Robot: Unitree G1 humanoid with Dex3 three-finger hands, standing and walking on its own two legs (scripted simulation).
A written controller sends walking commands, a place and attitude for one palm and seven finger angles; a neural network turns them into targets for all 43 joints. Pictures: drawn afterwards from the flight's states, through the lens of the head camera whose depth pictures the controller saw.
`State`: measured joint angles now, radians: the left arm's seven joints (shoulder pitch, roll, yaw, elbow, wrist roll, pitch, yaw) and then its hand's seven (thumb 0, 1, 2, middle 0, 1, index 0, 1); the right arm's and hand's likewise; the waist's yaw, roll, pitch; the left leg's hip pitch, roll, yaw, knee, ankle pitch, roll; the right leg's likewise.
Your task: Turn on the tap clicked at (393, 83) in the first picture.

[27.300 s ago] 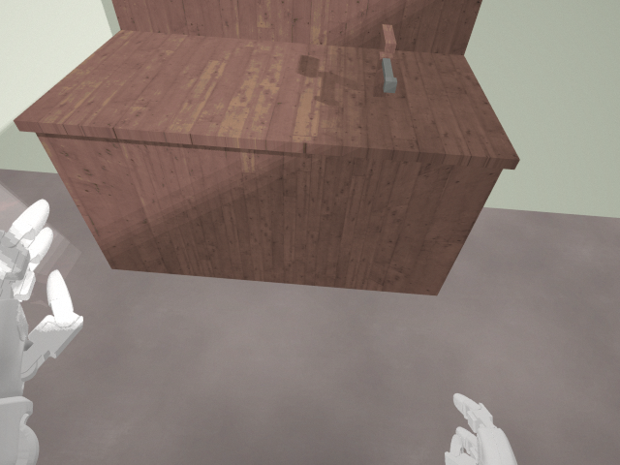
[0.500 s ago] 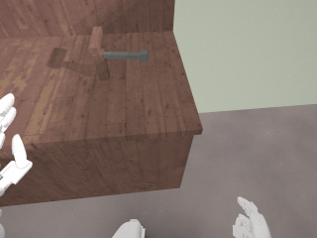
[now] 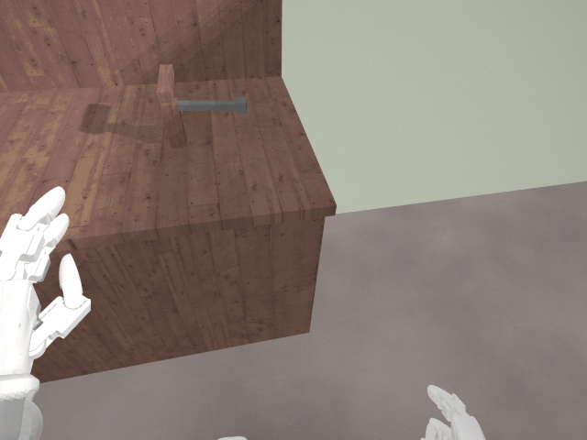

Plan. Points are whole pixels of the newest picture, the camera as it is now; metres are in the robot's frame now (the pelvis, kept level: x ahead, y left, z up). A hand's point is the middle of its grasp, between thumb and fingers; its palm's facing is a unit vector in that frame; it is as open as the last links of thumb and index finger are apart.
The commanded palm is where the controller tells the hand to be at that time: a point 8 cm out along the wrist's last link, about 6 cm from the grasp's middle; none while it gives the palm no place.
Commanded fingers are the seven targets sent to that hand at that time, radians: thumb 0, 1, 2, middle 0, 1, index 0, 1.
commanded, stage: stop stepping back and stand still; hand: left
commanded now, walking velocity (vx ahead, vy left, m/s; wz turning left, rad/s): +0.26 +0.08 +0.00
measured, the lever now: (241, 105) +0.79 +0.18 +0.07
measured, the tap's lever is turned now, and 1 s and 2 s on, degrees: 82 82 82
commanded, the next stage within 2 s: stand and check the lever's angle in 0.56 s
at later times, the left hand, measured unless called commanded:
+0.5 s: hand (57, 344) +0.16 +0.23 +0.16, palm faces +0.40 -0.84 -0.37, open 7.4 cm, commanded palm +0.11 +0.27 +0.18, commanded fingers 0.00 0.90 0.90 -0.20 -0.30 -0.20 -0.30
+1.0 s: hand (73, 299) +0.21 +0.25 +0.15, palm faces +0.40 -0.82 -0.40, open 7.4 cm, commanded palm +0.16 +0.29 +0.18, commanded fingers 0.00 0.90 0.90 -0.20 -0.30 -0.20 -0.30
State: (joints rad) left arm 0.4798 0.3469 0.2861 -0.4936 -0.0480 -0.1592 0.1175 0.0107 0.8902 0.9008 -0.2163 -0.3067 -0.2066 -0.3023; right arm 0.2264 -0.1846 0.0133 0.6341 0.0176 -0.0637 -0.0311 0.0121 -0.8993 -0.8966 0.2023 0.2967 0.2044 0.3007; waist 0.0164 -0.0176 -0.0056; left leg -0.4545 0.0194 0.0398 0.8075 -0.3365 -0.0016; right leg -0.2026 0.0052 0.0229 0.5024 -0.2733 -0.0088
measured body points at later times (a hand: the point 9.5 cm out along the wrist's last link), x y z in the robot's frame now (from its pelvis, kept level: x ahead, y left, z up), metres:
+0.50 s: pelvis -0.05 -0.01 +0.01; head -0.07 -0.01 +0.45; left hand +0.14 +0.28 +0.18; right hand +0.09 -0.25 -0.09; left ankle -0.02 +0.14 -0.71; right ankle -0.01 -0.09 -0.74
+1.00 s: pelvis +0.00 +0.01 +0.00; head +0.03 +0.00 +0.45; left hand +0.19 +0.29 +0.17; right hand +0.18 -0.23 -0.09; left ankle -0.01 +0.13 -0.74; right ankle -0.02 -0.08 -0.74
